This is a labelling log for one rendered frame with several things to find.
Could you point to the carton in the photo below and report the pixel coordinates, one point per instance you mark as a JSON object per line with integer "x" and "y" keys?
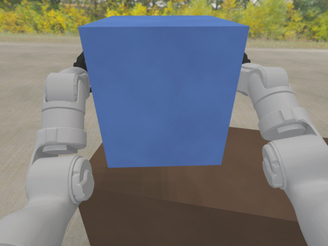
{"x": 163, "y": 86}

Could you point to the right robot hand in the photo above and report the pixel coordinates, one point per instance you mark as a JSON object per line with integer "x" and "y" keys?
{"x": 245, "y": 59}

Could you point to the left robot hand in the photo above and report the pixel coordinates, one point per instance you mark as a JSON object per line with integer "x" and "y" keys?
{"x": 81, "y": 63}

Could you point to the pedestal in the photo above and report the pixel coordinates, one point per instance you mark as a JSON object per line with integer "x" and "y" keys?
{"x": 231, "y": 204}

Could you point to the robot right forearm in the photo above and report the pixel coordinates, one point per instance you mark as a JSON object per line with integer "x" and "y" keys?
{"x": 279, "y": 113}

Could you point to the robot left forearm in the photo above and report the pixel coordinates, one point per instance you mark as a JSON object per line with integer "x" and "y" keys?
{"x": 63, "y": 112}

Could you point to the robot left upper arm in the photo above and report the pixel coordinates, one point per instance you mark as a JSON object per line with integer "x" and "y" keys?
{"x": 55, "y": 187}

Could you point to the robot right upper arm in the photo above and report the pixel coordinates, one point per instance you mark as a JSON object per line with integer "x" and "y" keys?
{"x": 299, "y": 166}

